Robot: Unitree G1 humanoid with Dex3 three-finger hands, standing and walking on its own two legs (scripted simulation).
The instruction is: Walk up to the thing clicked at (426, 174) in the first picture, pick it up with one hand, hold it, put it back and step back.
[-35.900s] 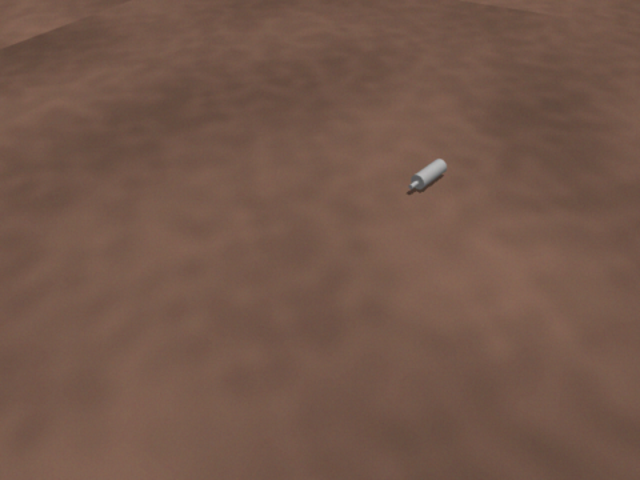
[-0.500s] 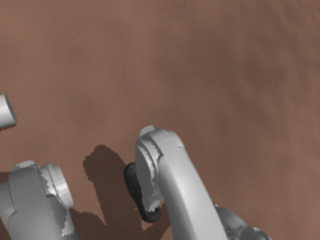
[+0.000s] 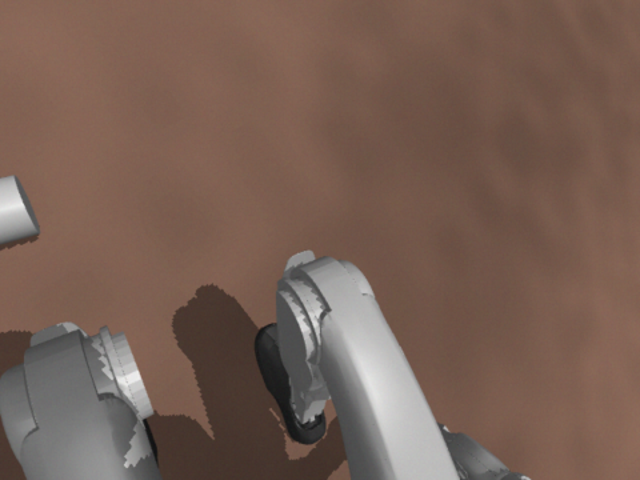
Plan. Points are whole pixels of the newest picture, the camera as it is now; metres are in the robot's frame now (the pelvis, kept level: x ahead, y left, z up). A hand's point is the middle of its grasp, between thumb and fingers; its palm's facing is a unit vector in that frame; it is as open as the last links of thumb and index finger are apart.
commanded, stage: close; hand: left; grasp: from above
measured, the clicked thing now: out of the picture +0.44 +0.34 -0.27
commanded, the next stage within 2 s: settle in 0.58 s
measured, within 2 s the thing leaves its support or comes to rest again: leaves its support in 0.96 s
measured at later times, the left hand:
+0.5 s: hand out of the picture +0.42 +0.31 -0.25, palm faces -0.41 -0.11 -0.90, open 10.5 cm
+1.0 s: hand out of the picture +0.43 +0.32 -0.24, palm faces -0.40 -0.14 -0.91, open 10.4 cm
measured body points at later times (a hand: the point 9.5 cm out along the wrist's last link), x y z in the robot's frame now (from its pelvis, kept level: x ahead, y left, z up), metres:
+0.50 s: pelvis -0.01 +0.00 +0.00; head +0.26 +0.14 +0.34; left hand +0.44 +0.31 -0.20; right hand +0.06 -0.26 -0.05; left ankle +0.06 +0.12 -0.27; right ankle +0.11 -0.12 -0.27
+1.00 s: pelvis +0.00 +0.00 +0.00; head +0.26 +0.12 +0.34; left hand +0.45 +0.32 -0.19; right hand +0.04 -0.25 -0.06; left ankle +0.06 +0.12 -0.27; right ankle +0.11 -0.12 -0.27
